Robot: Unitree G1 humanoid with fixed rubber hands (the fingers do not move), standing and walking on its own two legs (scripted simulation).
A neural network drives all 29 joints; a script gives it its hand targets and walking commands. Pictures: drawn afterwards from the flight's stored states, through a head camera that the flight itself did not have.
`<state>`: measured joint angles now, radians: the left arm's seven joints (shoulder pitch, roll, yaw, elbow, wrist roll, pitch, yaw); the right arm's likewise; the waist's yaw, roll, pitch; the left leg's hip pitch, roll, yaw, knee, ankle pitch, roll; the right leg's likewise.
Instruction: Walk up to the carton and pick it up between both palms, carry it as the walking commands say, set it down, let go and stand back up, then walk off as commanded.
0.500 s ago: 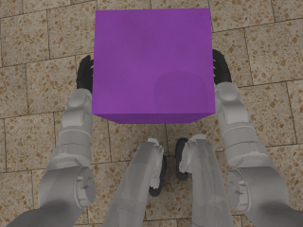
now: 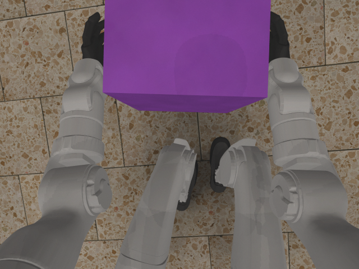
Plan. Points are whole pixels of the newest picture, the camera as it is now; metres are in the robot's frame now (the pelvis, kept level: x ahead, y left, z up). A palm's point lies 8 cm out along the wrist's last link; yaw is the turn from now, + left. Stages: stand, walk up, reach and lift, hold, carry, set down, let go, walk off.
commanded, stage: set down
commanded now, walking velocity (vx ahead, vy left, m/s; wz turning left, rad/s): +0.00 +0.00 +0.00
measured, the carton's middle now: (185, 53) +0.50 +0.07 -0.21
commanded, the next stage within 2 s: none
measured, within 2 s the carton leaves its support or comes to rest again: neither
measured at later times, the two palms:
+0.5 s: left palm (110, 52) +0.49 +0.24 -0.21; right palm (265, 49) +0.52 -0.11 -0.23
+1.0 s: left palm (123, 50) +0.51 +0.23 -0.28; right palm (262, 44) +0.55 -0.11 -0.28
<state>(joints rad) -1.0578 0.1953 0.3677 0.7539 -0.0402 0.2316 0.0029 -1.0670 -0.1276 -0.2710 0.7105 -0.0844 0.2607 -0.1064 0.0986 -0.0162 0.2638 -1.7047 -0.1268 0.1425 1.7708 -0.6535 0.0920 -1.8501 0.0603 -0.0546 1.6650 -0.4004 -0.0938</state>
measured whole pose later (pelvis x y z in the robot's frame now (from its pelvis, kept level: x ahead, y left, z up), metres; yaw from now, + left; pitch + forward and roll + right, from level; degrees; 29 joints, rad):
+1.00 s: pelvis -0.01 +0.01 -0.11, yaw +0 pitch +30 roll -1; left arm -1.40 0.30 0.27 0.82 -0.08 0.28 0.10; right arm -1.45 -0.31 -0.21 0.91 -0.01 0.26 -0.08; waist 0.06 -0.02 0.53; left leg -1.95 -0.12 0.20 2.17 -0.72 0.09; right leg -2.10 0.05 -0.07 2.02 -0.45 -0.07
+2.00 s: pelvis -0.02 +0.01 -0.13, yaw +1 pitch +29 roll -1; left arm -1.40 0.27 0.29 0.87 -0.08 0.23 0.11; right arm -1.47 -0.35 -0.21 1.00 -0.01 0.22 -0.02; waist 0.06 -0.02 0.52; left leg -2.01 -0.11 0.22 2.24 -0.73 0.09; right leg -2.16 0.04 -0.07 2.09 -0.45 -0.06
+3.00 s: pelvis -0.01 +0.01 -0.14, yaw +3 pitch +31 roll +0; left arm -1.41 0.37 0.22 0.95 -0.08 0.16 0.10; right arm -1.49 -0.42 -0.22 1.09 -0.01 0.13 -0.08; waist 0.05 0.00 0.52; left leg -2.06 -0.11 0.24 2.27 -0.73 0.09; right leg -2.20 0.02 -0.07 2.14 -0.47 -0.06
